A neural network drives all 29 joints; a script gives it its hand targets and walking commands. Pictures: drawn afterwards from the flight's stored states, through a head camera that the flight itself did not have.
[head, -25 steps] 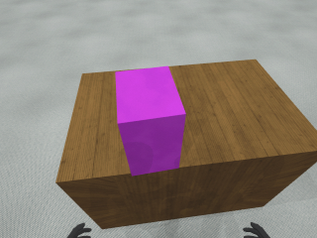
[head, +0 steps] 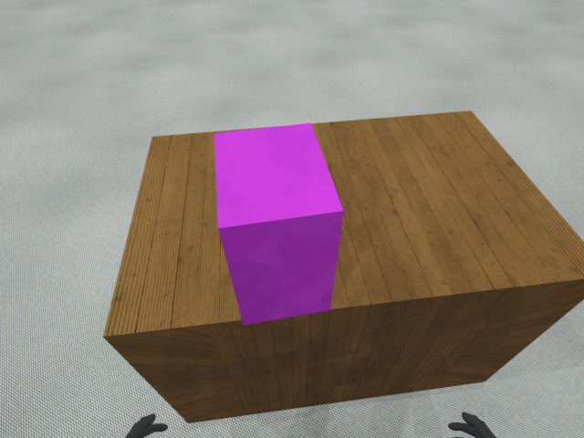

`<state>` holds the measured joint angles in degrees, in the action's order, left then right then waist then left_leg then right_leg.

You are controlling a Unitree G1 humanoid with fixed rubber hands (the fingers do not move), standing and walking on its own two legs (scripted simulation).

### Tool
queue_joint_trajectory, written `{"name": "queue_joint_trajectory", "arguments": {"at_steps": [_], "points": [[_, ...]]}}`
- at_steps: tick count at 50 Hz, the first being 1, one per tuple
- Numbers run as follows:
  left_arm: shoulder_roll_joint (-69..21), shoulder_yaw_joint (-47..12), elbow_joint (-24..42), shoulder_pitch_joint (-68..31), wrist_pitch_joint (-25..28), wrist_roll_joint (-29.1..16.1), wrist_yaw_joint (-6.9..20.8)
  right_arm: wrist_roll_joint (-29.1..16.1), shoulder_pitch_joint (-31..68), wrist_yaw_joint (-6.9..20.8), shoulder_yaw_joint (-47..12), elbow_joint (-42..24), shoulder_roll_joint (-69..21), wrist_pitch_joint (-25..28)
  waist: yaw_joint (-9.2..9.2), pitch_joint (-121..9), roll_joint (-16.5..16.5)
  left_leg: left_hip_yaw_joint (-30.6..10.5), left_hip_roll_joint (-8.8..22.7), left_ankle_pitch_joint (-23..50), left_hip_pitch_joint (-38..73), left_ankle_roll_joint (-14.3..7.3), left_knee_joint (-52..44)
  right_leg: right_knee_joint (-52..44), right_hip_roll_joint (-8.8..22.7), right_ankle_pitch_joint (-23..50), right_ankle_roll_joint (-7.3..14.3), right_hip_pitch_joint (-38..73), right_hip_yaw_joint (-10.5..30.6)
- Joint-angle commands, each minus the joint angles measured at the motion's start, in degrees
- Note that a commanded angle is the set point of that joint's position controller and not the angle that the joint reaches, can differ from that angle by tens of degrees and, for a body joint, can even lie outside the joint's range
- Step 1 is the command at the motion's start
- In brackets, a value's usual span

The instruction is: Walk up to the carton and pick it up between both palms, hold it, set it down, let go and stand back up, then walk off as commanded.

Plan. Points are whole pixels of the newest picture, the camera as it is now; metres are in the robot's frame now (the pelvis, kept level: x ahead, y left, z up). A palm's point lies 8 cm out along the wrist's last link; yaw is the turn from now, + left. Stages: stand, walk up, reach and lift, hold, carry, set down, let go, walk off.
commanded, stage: walk up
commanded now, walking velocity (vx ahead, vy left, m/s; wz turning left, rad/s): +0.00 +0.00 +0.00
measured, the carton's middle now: (275, 227) +0.44 +0.06 +0.01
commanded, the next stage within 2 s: none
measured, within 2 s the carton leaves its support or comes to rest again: neither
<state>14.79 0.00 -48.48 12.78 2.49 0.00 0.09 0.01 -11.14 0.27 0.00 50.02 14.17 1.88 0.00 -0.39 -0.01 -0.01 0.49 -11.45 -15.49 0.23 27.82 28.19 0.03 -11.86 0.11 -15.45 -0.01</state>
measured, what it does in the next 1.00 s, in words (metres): steps on the spot: right foot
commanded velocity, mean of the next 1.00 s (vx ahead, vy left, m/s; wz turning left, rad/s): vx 0.00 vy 0.00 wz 0.00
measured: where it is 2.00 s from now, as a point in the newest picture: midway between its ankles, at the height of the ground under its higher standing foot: outside the picture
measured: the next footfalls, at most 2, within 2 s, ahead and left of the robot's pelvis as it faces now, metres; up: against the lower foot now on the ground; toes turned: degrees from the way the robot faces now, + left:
right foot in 0.60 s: -0.02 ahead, -0.12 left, +0.00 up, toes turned +2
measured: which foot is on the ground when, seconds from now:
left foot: down 0.00-1.00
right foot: down 0.00-0.34, up 0.36-0.58, down 0.60-1.00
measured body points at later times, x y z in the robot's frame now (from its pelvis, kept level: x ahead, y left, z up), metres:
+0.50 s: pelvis -0.05 +0.03 -0.01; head -0.05 +0.04 +0.44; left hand +0.04 +0.32 -0.13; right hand +0.05 -0.26 -0.12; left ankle +0.01 +0.13 -0.74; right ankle -0.04 -0.11 -0.71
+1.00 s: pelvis -0.07 +0.01 +0.00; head -0.07 +0.00 +0.45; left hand +0.01 +0.31 -0.11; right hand +0.03 -0.27 -0.13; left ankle -0.03 +0.15 -0.74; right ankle -0.06 -0.11 -0.74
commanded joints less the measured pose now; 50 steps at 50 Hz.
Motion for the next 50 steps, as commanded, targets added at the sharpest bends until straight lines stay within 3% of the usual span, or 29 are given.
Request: {"name": "queue_joint_trajectory", "arguments": {"at_steps": [1, 2, 4, 5, 7, 10, 13, 14, 15, 16, 17, 18, 19, 22, 27, 29, 30, 31, 32, 33, 34, 36, 38, 40, 41, 42, 45, 48, 50], "points": [[13.9, 4.4, 1.7, -1.9, 1.6, 0.3, -0.4, 0.2, 1.8, -0.2, 3.6, -1.5, 13.5, 1.6, 0.60, -3.7, 0.8, -7.4, 7.3, -1.1, 3.2, -1.8, -8.4, -7.5, 7.7, 1.5, 1.1, 6.6, 6.2], [14.1, 4.5, 1.1, -0.1, 1.4, 0.1, -0.4, 0.4, 0.7, -0.2, 3.9, -1.0, 14.1, 1.7, -0.05, -5.0, 3.4, -7.5, 7.5, -1.5, 3.9, -1.9, -8.2, -8.0, 7.6, 1.0, 1.0, 7.0, 6.4], [13.2, 4.2, 1.1, 0.2, 1.7, 0.0, -0.2, -0.1, 0.9, -0.4, 4.0, -1.1, 14.3, 1.8, -0.26, -4.7, 1.7, -7.6, 7.3, -0.5, 3.9, -1.7, -7.9, -8.3, 8.0, 1.6, 1.1, 7.1, 6.7], [18.7, 5.2, 2.6, -3.7, 1.5, 0.1, -1.0, 0.4, 1.7, -0.1, 5.4, -2.8, 19.0, 0.6, -0.02, -2.0, 1.5, -8.0, 5.6, 15.9, 0.5, -2.8, -0.8, -3.5, 8.2, 15.2, 1.9, 5.2, 4.2], [19.1, 5.2, 3.1, -1.6, 1.0, 0.0, -1.5, 0.3, -0.7, -0.1, 5.7, -3.8, 18.4, -0.3, 0.44, -5.2, 2.0, -5.6, 5.1, 20.5, 1.6, -3.0, 3.1, -1.0, 10.0, 20.7, 3.6, 5.6, 4.5], [20.6, 6.2, 3.8, -2.3, -0.3, 0.2, -1.8, 0.4, -1.8, 0.0, 5.9, -3.8, 16.8, -1.7, 0.16, -2.4, -2.0, -4.1, 1.8, 10.0, -1.3, -2.2, 9.3, -4.5, 14.5, 13.9, 7.7, 2.3, 8.7], [20.9, 6.1, 5.6, -6.3, -1.1, 1.4, -1.9, 1.6, -4.3, 0.0, 6.9, -4.6, 16.6, -3.2, 1.67, 0.9, -6.0, -3.6, -0.1, -12.2, 0.3, -1.5, 18.4, -8.3, 21.0, 5.2, 13.7, -8.0, 12.8], [20.9, 5.9, 6.2, -8.8, -1.2, 1.8, -1.9, 2.0, -5.9, -0.1, 7.0, -4.2, 17.2, -3.1, 2.58, 2.0, -5.8, -4.7, 0.9, -12.7, 1.4, -2.1, 17.1, -5.9, 20.3, 6.1, 13.1, -9.9, 11.5], [20.0, 5.5, 6.3, -10.0, -1.4, 1.9, -1.7, 2.2, -5.7, -0.3, 6.8, -4.1, 17.3, -2.8, 3.13, 2.9, -4.5, -7.7, 3.0, -6.2, 1.0, -3.1, 11.0, -0.5, 17.4, 7.6, 9.9, -9.7, 8.3], [18.5, 5.2, 5.6, -6.3, -1.7, 1.7, -1.6, 2.3, -5.5, -0.3, 7.1, -4.2, 19.1, -1.9, 2.25, 1.3, 3.7, -15.8, 7.6, 2.0, -0.8, -4.5, -3.3, 9.7, 10.9, 1.3, 5.6, -5.9, 2.6], [15.3, 4.5, 5.4, -3.9, -1.9, 0.7, -1.2, 1.9, -1.1, -0.3, 7.5, -4.9, 21.3, -1.5, -0.48, 0.8, 8.6, -22.5, 12.7, 7.5, -2.0, -6.8, -8.5, 15.0, 2.8, -10.6, 1.6, -6.5, -1.4], [16.2, 5.0, 5.5, -2.6, -2.8, 1.2, -1.9, 1.7, -0.3, -0.2, 7.9, -6.4, 24.1, -1.2, 0.93, 1.7, 15.2, -28.4, 16.0, 2.3, -8.7, -10.0, -12.4, 22.8, 0.4, -21.9, 0.1, -6.2, 0.4], [17.0, 5.6, 5.5, -2.5, -3.2, 1.0, -2.1, 1.7, 1.4, -0.3, 7.7, -7.2, 22.3, -1.1, 0.51, 3.0, 10.1, -28.5, 15.1, -4.5, -10.6, -10.8, -13.0, 25.8, 0.8, -21.4, 0.5, -5.1, 3.2], [17.2, 5.9, 4.2, -0.6, -3.0, 0.7, -1.5, 1.5, 3.6, -0.6, 6.9, -8.6, 19.8, -1.7, -0.23, 3.5, 9.4, -24.0, 9.8, -11.8, -7.6, -10.7, -11.9, 27.9, 0.3, -18.0, 0.9, -6.7, 2.7], [16.4, 6.0, 3.1, 2.5, -2.1, 0.4, -1.1, 2.1, 0.9, -0.6, 6.4, -7.7, 19.9, -2.4, -0.02, 3.5, 11.1, -22.6, 8.4, -20.7, -4.6, -9.3, -12.6, 7.5, -1.0, -19.9, 0.9, 0.7, 0.3], [16.7, 6.0, 2.9, 5.5, -1.1, 0.3, -1.4, 1.1, 2.5, -0.3, 5.7, -7.8, 19.3, -2.8, -1.63, 5.2, 10.2, -20.1, 7.0, -22.8, -12.0, -6.3, -11.0, -3.4, -0.6, -7.0, 1.9, 9.9, 0.6], [18.4, 5.8, 2.4, 6.5, -0.7, 0.6, -1.6, 0.7, 2.1, -0.2, 5.6, -7.0, 18.5, -2.6, -2.40, 4.5, 5.3, -18.6, 6.1, -20.7, -14.5, -3.9, -8.9, -5.8, 2.9, -6.6, 3.3, 14.2, 4.7], [20.4, 6.0, 3.8, 4.9, 0.0, 1.2, -1.7, 0.1, 3.4, 0.1, 5.1, -7.1, 16.2, -2.3, -2.21, 5.6, -1.9, -12.9, 1.2, -17.8, -16.4, -1.2, -1.8, -11.4, 11.2, -17.6, 6.1, 9.8, 15.7], [22.6, 6.6, 4.9, 1.0, 0.5, 1.7, -1.7, 0.3, 3.1, 0.1, 5.2, -6.8, 15.9, -2.3, -1.38, 5.0, -6.6, -7.0, -3.1, -12.7, -8.7, -0.2, 14.1, -18.2, 19.6, -26.2, 11.3, 0.3, 24.7], [22.9, 6.6, 6.3, -3.0, 1.0, 1.6, -1.8, 0.9, 0.6, 0.1, 6.1, -7.2, 16.8, -2.4, 0.64, 6.6, -6.0, -5.9, -1.2, -14.3, -6.0, -0.4, 18.3, -18.3, 22.3, -24.2, 13.7, -4.6, 24.5], [21.6, 6.3, 6.7, -4.6, 1.3, 1.7, -1.8, 0.8, -0.2, 0.1, 6.0, -6.6, 16.8, -2.4, 1.35, 7.6, -3.0, -7.3, -0.2, -14.6, -4.8, -0.8, 19.4, -17.6, 21.9, -19.4, 14.7, -6.0, 22.8], [21.4, 5.8, 6.8, -4.7, 1.3, 1.6, -1.2, 1.1, -2.5, 0.1, 5.9, -5.5, 16.8, -1.6, 2.23, 5.3, -3.5, -5.6, 1.3, -12.7, -0.5, -1.6, 12.4, -13.7, 18.6, -12.8, 11.5, -3.1, 15.1], [20.5, 5.2, 6.4, -3.9, 0.5, 1.1, -0.7, 1.5, -4.2, -0.1, 5.9, -3.3, 17.7, -0.6, 3.08, 1.9, -3.4, -6.3, 1.6, -2.0, 6.5, -2.6, -3.7, -6.7, 14.1, -4.3, 6.0, 0.0, 8.3], [17.2, 4.8, 5.7, 0.2, 0.8, 0.1, 0.0, 1.4, -1.8, -0.9, 6.3, -3.6, 21.4, 0.2, -0.24, -2.6, 4.4, -22.3, 9.8, 0.7, 8.1, -5.8, -11.5, 3.6, 5.4, -5.9, 1.0, -0.1, 1.4], [17.3, 4.7, 5.0, 0.4, 0.2, 0.0, 0.0, 0.8, -0.4, -0.7, 5.6, -4.0, 21.1, 0.1, -0.45, -0.1, 2.5, -23.6, 10.7, -4.4, 3.1, -7.4, -11.0, 0.2, 3.2, -10.4, 0.3, 2.2, 1.5], [17.2, 4.7, 3.9, 0.8, 0.0, 0.1, -0.3, 0.7, 1.3, -0.5, 5.1, -4.1, 20.1, -0.1, -0.97, 2.8, 3.5, -21.3, 9.2, -9.2, -2.5, -6.7, -10.7, -3.3, 3.8, -9.1, 0.9, 6.2, 2.3], [19.1, 5.3, 3.1, 0.3, 0.7, 0.8, -0.5, -0.2, 1.9, 0.0, 4.4, -3.7, 18.0, -0.3, -1.67, 1.1, 1.9, -13.0, 3.7, -8.5, -4.7, -2.7, -7.9, -7.2, 7.9, -8.4, 3.1, 10.5, 4.9], [21.2, 5.8, 3.3, -1.9, 0.9, 1.1, -0.6, -0.2, -0.6, 0.2, 4.3, -3.6, 17.5, -0.5, -0.26, 1.2, -3.5, -8.3, 1.1, -2.7, -1.7, -1.6, -1.4, -11.6, 12.7, -11.2, 5.8, 7.9, 9.7], [20.4, 5.2, 3.5, -3.3, 0.8, 1.0, -0.5, 0.5, -0.6, -0.1, 4.7, -3.3, 17.6, -0.4, 0.85, -0.3, -1.1, -8.4, 1.5, -0.6, 3.1, -2.4, -2.8, -9.7, 12.6, -7.3, 5.3, 4.8, 8.1]]}}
